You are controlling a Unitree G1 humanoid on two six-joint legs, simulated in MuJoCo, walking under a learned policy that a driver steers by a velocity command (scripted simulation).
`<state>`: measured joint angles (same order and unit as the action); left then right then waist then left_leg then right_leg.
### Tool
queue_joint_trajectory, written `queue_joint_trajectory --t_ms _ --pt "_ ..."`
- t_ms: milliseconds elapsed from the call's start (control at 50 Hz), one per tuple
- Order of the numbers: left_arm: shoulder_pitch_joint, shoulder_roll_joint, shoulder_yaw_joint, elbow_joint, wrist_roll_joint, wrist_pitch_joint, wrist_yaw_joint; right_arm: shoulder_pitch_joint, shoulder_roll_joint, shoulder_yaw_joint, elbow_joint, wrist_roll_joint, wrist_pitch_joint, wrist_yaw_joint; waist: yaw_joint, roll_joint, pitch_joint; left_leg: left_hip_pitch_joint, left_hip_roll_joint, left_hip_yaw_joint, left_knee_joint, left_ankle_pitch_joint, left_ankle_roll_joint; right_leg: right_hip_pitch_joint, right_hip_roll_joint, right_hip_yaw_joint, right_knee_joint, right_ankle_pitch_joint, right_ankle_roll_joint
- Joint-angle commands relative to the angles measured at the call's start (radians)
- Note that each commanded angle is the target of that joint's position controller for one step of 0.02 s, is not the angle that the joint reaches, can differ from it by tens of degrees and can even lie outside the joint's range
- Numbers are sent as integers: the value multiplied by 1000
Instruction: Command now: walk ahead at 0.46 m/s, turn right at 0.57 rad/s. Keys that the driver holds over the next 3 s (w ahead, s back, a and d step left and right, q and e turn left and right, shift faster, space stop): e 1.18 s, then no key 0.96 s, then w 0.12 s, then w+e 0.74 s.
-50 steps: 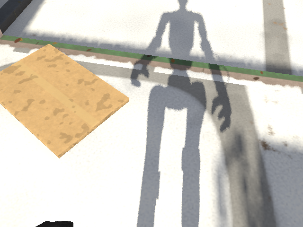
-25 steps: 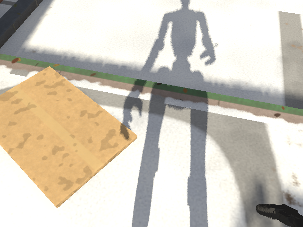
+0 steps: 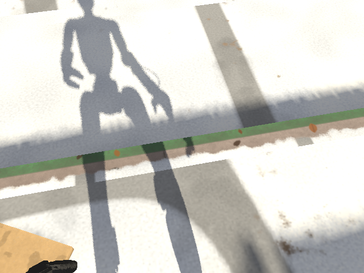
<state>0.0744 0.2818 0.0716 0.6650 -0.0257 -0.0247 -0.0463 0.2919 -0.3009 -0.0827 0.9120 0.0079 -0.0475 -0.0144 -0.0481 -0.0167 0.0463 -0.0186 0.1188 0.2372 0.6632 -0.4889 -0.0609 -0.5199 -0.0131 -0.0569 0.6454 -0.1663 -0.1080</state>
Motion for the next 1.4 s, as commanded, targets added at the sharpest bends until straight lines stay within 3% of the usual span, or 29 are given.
queue_joint_trajectory --t_ms 20,40,80,100,160,240,340,420,440,460,480,500,540,640,760,820,840,860,880,900,920,980,1100,1240,1300,1320,1340,1360,1400 --pt "359 288 87 -14 6 -13 18 -40 -77 13 -146 -1 -75 17 156 -182 -424 -760 -139 -293 745 -126 25 923 -343 891 -343 -107 -328" --pt "312 228 67 -13 22 -29 12 -142 -133 -2 -174 38 -93 22 167 -101 -294 -831 -95 -310 748 -41 45 846 -319 735 -340 91 -271" --pt "178 163 49 -36 14 -34 18 -131 -125 -2 -155 -2 -92 4 79 2 -162 -724 -20 -307 599 78 47 559 -234 466 -297 421 -201" --pt "136 141 40 -54 23 -31 23 -111 -139 -10 -150 -12 -76 0 44 -10 -148 -639 -2 -312 555 99 42 447 -208 400 -306 515 -187" --pt "122 171 48 -64 29 -28 38 -92 -97 -5 -160 -22 -32 -5 7 -7 -144 -553 -34 -288 432 155 10 306 -167 317 -324 683 -183" --pt "149 183 54 -54 8 0 68 -179 -60 13 -188 -24 -18 -5 32 -54 -164 -520 -94 -284 181 353 -17 280 -103 264 -288 636 -129" --pt "176 177 53 -48 9 32 83 -288 -77 13 -226 -12 -12 13 75 -92 -156 -480 -143 -315 -21 412 -14 321 -104 365 -224 443 -86" --pt "120 158 45 -73 5 38 87 -229 -109 -8 -225 -15 -32 17 21 -129 -138 -356 -147 -325 -241 447 36 352 -71 478 -112 292 -43" --pt "118 125 35 -90 12 35 86 -191 -142 -17 -225 -27 -38 11 13 -89 -178 -214 -53 -379 -276 623 77 298 -19 450 -16 184 -3" --pt "179 64 17 -102 31 31 85 -159 -200 -27 -233 -44 -33 -1 46 104 -248 -8 160 -550 -238 1004 174 144 91 324 212 -210 55" --pt "284 95 21 -110 13 34 83 -110 -199 -30 -207 -52 -13 -1 88 335 -310 114 349 -836 -264 1035 365 -53 159 229 403 -593 107" --pt "307 189 45 -76 13 39 80 -138 -141 -18 -231 -27 -6 1 73 226 -278 73 329 -825 -279 881 375 -99 85 238 556 -532 145" --pt "218 205 60 -65 1 71 84 -200 -80 2 -255 -25 13 -4 62 113 -180 -58 198 -587 -291 679 293 -115 39 194 636 -396 180" --pt "163 107 33 -107 1 86 77 -228 -112 -10 -249 -31 41 -23 51 179 -132 -171 121 -370 -370 570 286 -29 -1 89 451 -264 192" --pt "130 116 29 -132 7 81 49 -221 -162 -31 -241 -12 55 -17 32 201 -177 -148 184 -302 -355 545 284 130 -31 36 163 -204 149" --pt "199 118 42 -108 11 84 37 -231 -164 -33 -229 14 60 -12 78 182 -168 -190 174 -251 -276 440 215 272 6 -13 -77 -74 87" --pt "232 135 52 -94 16 84 41 -194 -134 -28 -210 17 62 -10 83 137 -154 -258 141 -206 -196 349 154 356 17 15 -164 -19 53" --pt "251 222 75 -102 19 81 56 -161 -74 -15 -208 -5 65 -3 61 -107 -116 -450 34 -94 54 139 50 456 -161 292 -293 163 -26" --pt "228 314 86 -139 34 73 61 -224 -68 -9 -271 -36 57 -7 62 -315 -80 -701 -111 -127 282 -161 -14 459 -363 590 -313 358 -203" --pt "246 281 79 -135 64 50 56 -300 -103 -21 -289 -25 48 -15 123 -225 -134 -699 -109 -269 436 -165 1 402 -362 604 -345 266 -252" --pt "200 249 67 -130 62 32 55 -289 -117 -29 -280 -7 49 -17 86 -179 -110 -702 -91 -300 474 -69 20 386 -302 517 -344 190 -195" --pt "89 173 39 -145 20 29 71 -220 -120 -40 -234 -22 58 -27 32 -130 -116 -644 -90 -300 486 109 5 348 -200 390 -307 240 -100" --pt "137 186 45 -139 19 42 88 -260 -70 -19 -252 -8 46 -12 61 -126 -136 -591 -129 -310 250 168 -22 415 -164 416 -268 253 -109" --pt "101 189 46 -151 20 59 71 -231 -86 -18 -252 2 31 15 73 -149 -155 -404 -149 -308 20 112 -3 376 -160 530 -214 310 -120" --pt "68 163 34 -148 6 64 72 -173 -72 -15 -241 -6 19 27 27 -129 -157 -227 -136 -286 -265 336 38 330 -107 518 -165 262 -60" --pt "101 133 25 -143 17 60 74 -161 -105 -20 -245 -23 17 25 40 -67 -169 -128 -44 -357 -299 461 74 265 -63 479 -119 110 -5" --pt "169 91 12 -136 41 53 72 -178 -169 -27 -265 -40 22 19 98 157 -177 -52 136 -536 -309 697 159 156 68 334 53 -219 59" --pt "125 136 27 -154 35 45 76 -178 -146 -19 -249 -56 20 20 83 294 -122 -143 253 -695 -344 730 327 69 116 240 153 -453 112" --pt "109 208 57 -124 24 45 81 -203 -117 -12 -259 -30 14 12 60 179 -95 -139 211 -631 -339 659 338 22 82 240 402 -435 168"
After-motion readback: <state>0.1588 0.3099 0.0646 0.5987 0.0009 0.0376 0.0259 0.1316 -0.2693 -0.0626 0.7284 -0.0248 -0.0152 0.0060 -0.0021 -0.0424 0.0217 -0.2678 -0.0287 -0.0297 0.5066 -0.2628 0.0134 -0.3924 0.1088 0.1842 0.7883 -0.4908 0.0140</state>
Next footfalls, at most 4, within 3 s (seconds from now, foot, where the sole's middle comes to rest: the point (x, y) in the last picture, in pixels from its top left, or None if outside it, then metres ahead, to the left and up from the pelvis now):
0.44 left None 0.35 0.08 -0.75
0.86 right None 0.18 -0.14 -0.75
1.32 left None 0.32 0.03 -0.75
1.62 right None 0.11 -0.14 -0.75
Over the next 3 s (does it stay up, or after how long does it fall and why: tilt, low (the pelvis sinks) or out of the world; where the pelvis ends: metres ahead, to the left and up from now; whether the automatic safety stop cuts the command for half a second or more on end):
stays up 0.35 -0.31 0.02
